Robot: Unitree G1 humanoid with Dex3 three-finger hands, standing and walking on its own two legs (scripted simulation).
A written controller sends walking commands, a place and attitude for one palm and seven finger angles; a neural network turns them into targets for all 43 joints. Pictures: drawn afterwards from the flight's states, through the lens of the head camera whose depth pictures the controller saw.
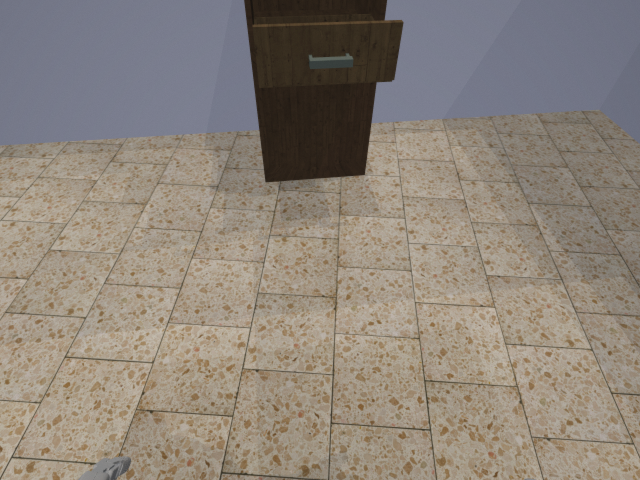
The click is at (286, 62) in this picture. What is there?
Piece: drawer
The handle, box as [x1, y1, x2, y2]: [309, 53, 352, 68]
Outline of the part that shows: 352,57 348,53 346,53 344,56 313,58 311,55 309,55 309,66 310,68 352,66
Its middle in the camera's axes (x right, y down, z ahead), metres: +0.03 -0.55 +1.19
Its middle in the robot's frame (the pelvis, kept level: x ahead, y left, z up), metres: +1.26 +0.04 -0.04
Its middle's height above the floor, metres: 0.73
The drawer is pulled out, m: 0.28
